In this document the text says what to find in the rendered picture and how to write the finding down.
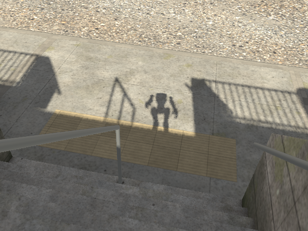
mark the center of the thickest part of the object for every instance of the stairs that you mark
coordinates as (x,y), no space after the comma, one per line
(38,196)

